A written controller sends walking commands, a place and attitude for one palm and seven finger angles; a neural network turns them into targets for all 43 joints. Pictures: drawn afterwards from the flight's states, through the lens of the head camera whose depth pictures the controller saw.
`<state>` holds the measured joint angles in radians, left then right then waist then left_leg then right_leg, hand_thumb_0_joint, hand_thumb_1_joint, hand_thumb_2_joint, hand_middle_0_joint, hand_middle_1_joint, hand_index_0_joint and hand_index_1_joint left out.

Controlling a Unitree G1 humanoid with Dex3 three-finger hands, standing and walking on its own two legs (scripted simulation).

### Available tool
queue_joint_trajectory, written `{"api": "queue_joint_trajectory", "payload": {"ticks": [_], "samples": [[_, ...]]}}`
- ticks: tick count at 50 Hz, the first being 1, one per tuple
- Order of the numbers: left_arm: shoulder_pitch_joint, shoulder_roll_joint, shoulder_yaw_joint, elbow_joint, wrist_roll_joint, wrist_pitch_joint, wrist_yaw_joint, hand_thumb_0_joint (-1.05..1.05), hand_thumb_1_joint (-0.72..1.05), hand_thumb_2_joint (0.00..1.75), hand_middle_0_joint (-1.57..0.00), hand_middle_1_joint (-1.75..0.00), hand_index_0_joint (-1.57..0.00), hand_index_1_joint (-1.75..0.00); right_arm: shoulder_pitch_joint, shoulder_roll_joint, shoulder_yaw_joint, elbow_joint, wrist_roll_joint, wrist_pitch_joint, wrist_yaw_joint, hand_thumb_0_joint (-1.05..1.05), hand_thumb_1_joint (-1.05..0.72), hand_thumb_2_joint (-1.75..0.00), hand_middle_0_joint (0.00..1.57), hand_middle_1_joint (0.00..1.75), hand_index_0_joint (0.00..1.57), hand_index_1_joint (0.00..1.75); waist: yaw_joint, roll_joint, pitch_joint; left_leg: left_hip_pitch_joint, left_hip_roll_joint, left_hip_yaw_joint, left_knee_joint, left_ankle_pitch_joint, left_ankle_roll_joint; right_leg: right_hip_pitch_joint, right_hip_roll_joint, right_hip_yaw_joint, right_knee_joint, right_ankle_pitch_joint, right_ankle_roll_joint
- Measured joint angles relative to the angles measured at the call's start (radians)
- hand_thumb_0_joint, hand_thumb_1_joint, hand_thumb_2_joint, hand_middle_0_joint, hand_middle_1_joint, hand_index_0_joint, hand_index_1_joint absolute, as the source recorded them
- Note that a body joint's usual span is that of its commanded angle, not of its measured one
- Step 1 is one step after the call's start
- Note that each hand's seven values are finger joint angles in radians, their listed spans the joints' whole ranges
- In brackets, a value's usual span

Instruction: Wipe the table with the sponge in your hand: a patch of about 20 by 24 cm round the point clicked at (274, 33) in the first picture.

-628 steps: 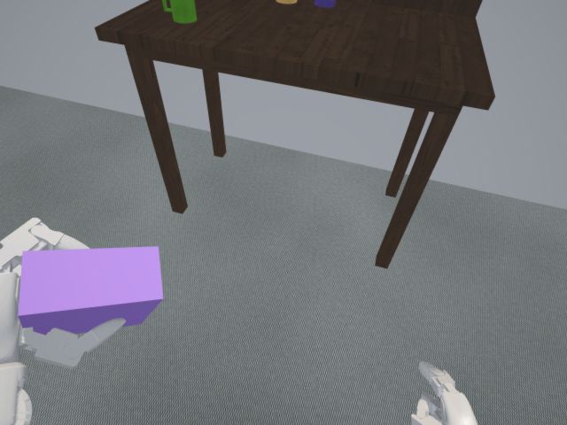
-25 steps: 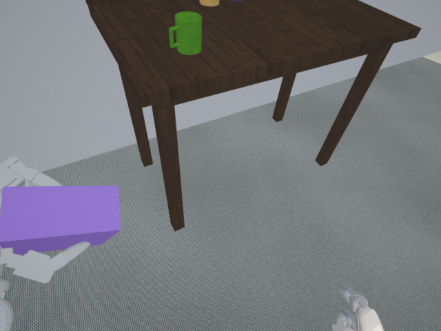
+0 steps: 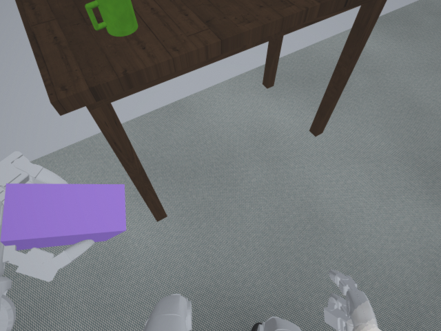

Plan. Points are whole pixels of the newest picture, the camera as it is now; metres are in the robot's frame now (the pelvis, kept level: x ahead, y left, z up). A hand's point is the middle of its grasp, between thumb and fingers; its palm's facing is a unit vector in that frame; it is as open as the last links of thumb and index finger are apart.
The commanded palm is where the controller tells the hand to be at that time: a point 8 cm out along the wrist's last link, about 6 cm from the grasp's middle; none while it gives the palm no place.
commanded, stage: take the last steps up to it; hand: left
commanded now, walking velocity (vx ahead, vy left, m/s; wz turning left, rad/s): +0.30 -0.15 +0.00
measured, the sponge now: (82, 217) +0.24 +0.19 +0.14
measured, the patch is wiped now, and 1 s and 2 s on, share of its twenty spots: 0.00 0.00 0.00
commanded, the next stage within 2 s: none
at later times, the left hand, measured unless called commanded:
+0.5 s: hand (152, 136) +0.34 +0.12 +0.18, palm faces +0.37 -0.77 -0.52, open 10.1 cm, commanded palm +0.29 +0.16 +0.19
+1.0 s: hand (206, 85) +0.44 +0.05 +0.18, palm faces +0.43 -0.81 -0.41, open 10.1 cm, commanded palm +0.38 +0.08 +0.19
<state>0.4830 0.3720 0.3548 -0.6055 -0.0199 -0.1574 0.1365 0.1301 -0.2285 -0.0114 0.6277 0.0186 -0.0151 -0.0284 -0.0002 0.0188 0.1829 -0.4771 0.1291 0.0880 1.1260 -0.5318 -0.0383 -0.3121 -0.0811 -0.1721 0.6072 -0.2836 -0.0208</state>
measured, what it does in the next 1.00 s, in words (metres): walks ahead: left foot, then right foot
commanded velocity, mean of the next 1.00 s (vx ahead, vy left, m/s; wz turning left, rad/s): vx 0.30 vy -0.14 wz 0.03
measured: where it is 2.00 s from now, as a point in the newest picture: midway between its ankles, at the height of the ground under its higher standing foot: (311, 254)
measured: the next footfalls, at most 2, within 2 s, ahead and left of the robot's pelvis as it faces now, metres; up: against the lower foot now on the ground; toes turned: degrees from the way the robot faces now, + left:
left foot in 0.12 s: +0.13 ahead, +0.10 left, +0.00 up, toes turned +12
right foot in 0.48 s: +0.23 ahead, -0.23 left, +0.00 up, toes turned -11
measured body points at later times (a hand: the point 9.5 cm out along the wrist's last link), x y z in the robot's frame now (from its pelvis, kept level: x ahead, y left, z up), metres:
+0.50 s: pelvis +0.13 -0.12 -0.01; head +0.17 -0.13 +0.44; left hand +0.32 +0.15 +0.21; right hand +0.30 -0.31 -0.10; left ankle +0.09 +0.08 -0.72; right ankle +0.20 -0.23 -0.73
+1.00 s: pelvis +0.23 -0.20 +0.00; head +0.25 -0.18 +0.44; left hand +0.42 +0.09 +0.20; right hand +0.42 -0.43 -0.07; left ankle +0.27 -0.07 -0.73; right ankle +0.20 -0.27 -0.68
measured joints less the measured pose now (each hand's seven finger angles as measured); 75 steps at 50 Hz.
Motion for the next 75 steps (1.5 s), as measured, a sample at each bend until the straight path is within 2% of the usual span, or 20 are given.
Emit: {"api": "queue_joint_trajectory", "payload": {"ticks": [6, 7, 9, 13, 18, 23, 25, 27, 30, 32, 35, 40, 45, 49, 51, 59, 61, 63, 67, 75], "samples": [[0.091, 0.083, 0.080, -0.117, -0.019, -0.030, 0.020, -0.01, -0.49, 1.01, -0.73, -1.36, -0.74, -1.35, 0.020, -0.027, -0.031, -0.068, -0.015, 0.008, -0.010, 0.02, -0.91, -0.90, 0.20, 0.30, 0.20, 0.30, -0.021, -0.053, -0.046, 0.097, -0.038, 0.109, -0.486, 0.212, 0.001, 0.044, 0.027, -0.018, 0.000, -0.057, -0.008], [0.093, 0.093, 0.095, -0.124, -0.021, -0.038, 0.024, -0.01, -0.49, 1.01, -0.73, -1.36, -0.74, -1.35, 0.025, -0.026, -0.037, -0.079, -0.016, 0.005, -0.016, 0.02, -0.91, -0.90, 0.20, 0.30, 0.20, 0.30, -0.015, -0.064, -0.056, 0.116, -0.040, 0.116, -0.520, 0.303, 0.031, 0.030, 0.026, -0.010, 0.057, -0.089, -0.003], [0.065, 0.096, 0.103, -0.092, -0.018, -0.055, 0.025, -0.01, -0.49, 1.01, -0.73, -1.36, -0.74, -1.35, 0.021, -0.003, -0.048, -0.079, -0.017, -0.003, -0.024, 0.01, -0.91, -0.90, 0.20, 0.30, 0.20, 0.30, 0.000, -0.092, -0.062, 0.133, -0.035, 0.131, -0.473, 0.277, 0.061, -0.028, 0.034, 0.049, 0.268, -0.199, 0.023], [-0.011, 0.065, 0.076, 0.008, -0.003, -0.039, 0.007, -0.01, -0.49, 1.01, -0.73, -1.36, -0.74, -1.35, 0.029, 0.042, -0.020, -0.070, -0.016, -0.023, -0.012, 0.01, -0.91, -0.90, 0.20, 0.30, 0.19, 0.30, 0.000, -0.082, -0.097, 0.187, -0.002, 0.103, -0.524, 0.240, 0.031, -0.150, 0.046, 0.075, 0.534, -0.179, 0.054], [-0.009, 0.005, 0.025, -0.007, 0.005, -0.016, 0.003, -0.01, -0.49, 1.01, -0.73, -1.36, -0.74, -1.35, 0.061, 0.084, 0.017, -0.091, -0.017, -0.057, 0.008, 0.01, -0.91, -0.90, 0.20, 0.30, 0.20, 0.30, 0.014, -0.039, -0.105, 0.260, 0.052, 0.084, -0.633, 0.276, -0.017, -0.171, -0.002, 0.050, 0.295, -0.069, 0.074], [0.023, 0.039, 0.021, -0.002, 0.005, -0.030, -0.002, -0.01, -0.49, 1.01, -0.73, -1.36, -0.74, -1.35, 0.091, 0.109, 0.036, -0.104, -0.015, -0.071, 0.009, 0.01, -0.90, -0.90, 0.21, 0.30, 0.20, 0.30, 0.021, 0.001, -0.092, 0.280, 0.102, 0.056, -0.589, 0.229, -0.067, -0.067, 0.002, 0.002, 0.003, -0.002, 0.079], [0.007, 0.055, 0.030, 0.016, 0.008, -0.026, 0.000, -0.01, -0.49, 1.01, -0.73, -1.36, -0.74, -1.35, 0.082, 0.100, 0.035, -0.094, -0.007, -0.059, 0.006, 0.01, -0.90, -0.90, 0.21, 0.30, 0.20, 0.30, 0.024, 0.017, -0.080, 0.228, 0.117, 0.024, -0.429, 0.133, -0.032, -0.051, 0.017, -0.012, -0.010, 0.079, 0.029], [-0.031, 0.038, 0.016, 0.039, 0.008, -0.010, -0.004, -0.01, -0.49, 1.01, -0.73, -1.36, -0.74, -1.35, 0.044, 0.072, 0.028, -0.046, -0.004, -0.038, -0.002, 0.01, -0.90, -0.90, 0.21, 0.30, 0.20, 0.30, 0.018, 0.032, -0.058, 0.129, 0.070, -0.040, -0.161, 0.014, -0.001, -0.059, 0.017, -0.028, 0.056, 0.035, -0.020], [-0.036, 0.014, 0.013, 0.052, -0.004, 0.001, -0.008, -0.01, -0.49, 1.01, -0.73, -1.36, -0.74, -1.35, 0.011, 0.036, 0.019, -0.002, 0.000, -0.011, -0.002, 0.01, -0.91, -0.90, 0.21, 0.30, 0.20, 0.30, 0.010, 0.021, -0.050, 0.014, 0.000, -0.034, 0.094, 0.035, -0.001, -0.028, 0.025, -0.036, 0.020, 0.013, -0.046], [-0.004, 0.012, 0.025, 0.043, -0.009, -0.001, -0.006, -0.01, -0.49, 1.01, -0.73, -1.36, -0.74, -1.35, 0.005, 0.021, 0.010, -0.003, -0.003, 0.004, -0.002, 0.02, -0.91, -0.90, 0.21, 0.30, 0.20, 0.30, -0.004, 0.009, -0.050, -0.036, -0.024, -0.010, 0.140, 0.077, -0.010, 0.001, 0.037, -0.043, -0.032, 0.028, -0.055], [0.040, 0.027, 0.036, 0.017, -0.014, -0.005, 0.000, -0.01, -0.49, 1.01, -0.73, -1.36, -0.74, -1.35, 0.019, 0.006, -0.006, -0.021, -0.008, 0.018, -0.003, 0.02, -0.91, -0.90, 0.20, 0.30, 0.20, 0.30, -0.015, -0.018, -0.058, -0.057, -0.035, 0.033, 0.029, 0.111, -0.011, 0.041, 0.052, -0.056, -0.101, 0.042, -0.069], [0.069, 0.048, 0.042, -0.035, -0.019, -0.010, 0.011, -0.01, -0.49, 1.01, -0.73, -1.36, -0.74, -1.35, 0.053, -0.012, -0.023, -0.049, -0.016, 0.016, -0.011, 0.01, -0.91, -0.90, 0.20, 0.30, 0.20, 0.30, 0.001, -0.064, -0.076, 0.005, -0.033, 0.081, -0.301, 0.142, 0.004, 0.081, 0.075, -0.068, -0.136, 0.022, -0.085], [0.036, 0.043, 0.033, -0.056, -0.022, -0.007, 0.027, -0.01, -0.49, 1.01, -0.73, -1.36, -0.74, -1.35, 0.077, -0.014, -0.022, -0.077, -0.018, -0.004, -0.030, 0.01, -0.91, -0.90, 0.20, 0.30, 0.20, 0.30, 0.016, -0.092, -0.104, 0.139, -0.043, 0.111, -0.565, 0.309, 0.037, 0.080, 0.079, -0.068, -0.006, -0.088, -0.081], [-0.055, 0.048, 0.032, 0.025, -0.008, -0.019, 0.018, -0.01, -0.49, 1.01, -0.73, -1.36, -0.74, -1.35, 0.047, 0.035, -0.009, -0.071, -0.024, -0.023, -0.036, 0.01, -0.91, -0.90, 0.20, 0.30, 0.20, 0.30, 0.007, -0.103, -0.095, 0.162, -0.037, 0.104, -0.512, 0.281, 0.044, -0.048, 0.086, 0.056, 0.373, -0.206, 0.008], [-0.082, 0.054, 0.034, 0.050, 0.000, -0.014, 0.008, -0.01, -0.49, 1.01, -0.73, -1.36, -0.74, -1.35, 0.039, 0.061, 0.009, -0.069, -0.022, -0.030, -0.027, 0.01, -0.91, -0.90, 0.20, 0.30, 0.20, 0.30, 0.003, -0.082, -0.097, 0.175, -0.018, 0.085, -0.538, 0.282, 0.029, -0.106, 0.071, 0.077, 0.443, -0.178, 0.031], [0.022, 0.031, 0.036, 0.019, -0.004, -0.032, 0.004, -0.01, -0.49, 1.01, -0.73, -1.36, -0.74, -1.35, 0.087, 0.113, 0.048, -0.100, -0.007, -0.063, 0.008, 0.01, -0.90, -0.90, 0.21, 0.30, 0.20, 0.30, 0.028, 0.023, -0.095, 0.207, 0.090, 0.044, -0.564, 0.267, -0.046, -0.034, -0.011, 0.038, 0.032, -0.061, 0.077], [0.009, 0.031, 0.027, 0.035, 0.002, -0.029, 0.006, -0.01, -0.49, 1.01, -0.73, -1.36, -0.74, -1.35, 0.089, 0.105, 0.047, -0.086, -0.001, -0.058, 0.005, 0.01, -0.90, -0.90, 0.21, 0.30, 0.20, 0.30, 0.033, 0.037, -0.087, 0.164, 0.103, 0.011, -0.439, 0.169, -0.020, -0.011, 0.000, 0.022, 0.002, 0.014, 0.052], [-0.030, 0.005, -0.005, 0.060, 0.006, -0.011, 0.004, -0.01, -0.49, 1.01, -0.73, -1.36, -0.74, -1.35, 0.068, 0.076, 0.038, -0.036, 0.001, -0.044, -0.005, 0.01, -0.90, -0.90, 0.21, 0.30, 0.20, 0.30, 0.027, 0.042, -0.074, 0.080, 0.057, -0.037, -0.195, 0.041, 0.002, -0.009, -0.006, 0.000, 0.050, -0.018, 0.020], [-0.026, -0.031, -0.015, 0.082, 0.002, -0.005, 0.004, -0.01, -0.49, 1.01, -0.74, -1.36, -0.74, -1.35, 0.033, 0.020, 0.018, 0.019, -0.003, -0.017, -0.014, 0.01, -0.91, -0.90, 0.21, 0.30, 0.20, 0.30, 0.021, 0.018, -0.068, -0.026, -0.022, -0.013, 0.049, 0.053, -0.002, 0.040, -0.002, -0.007, -0.020, -0.023, 0.003], [0.035, 0.017, 0.025, -0.012, -0.004, -0.030, 0.028, -0.01, -0.49, 1.01, -0.74, -1.36, -0.74, -1.35, 0.049, -0.026, -0.032, -0.044, -0.012, -0.013, -0.017, 0.02, -0.91, -0.90, 0.20, 0.30, 0.20, 0.30, -0.007, -0.054, -0.072, 0.075, -0.058, 0.089, -0.448, 0.199, 0.014, 0.118, 0.023, -0.031, -0.094, -0.047, -0.014]]}}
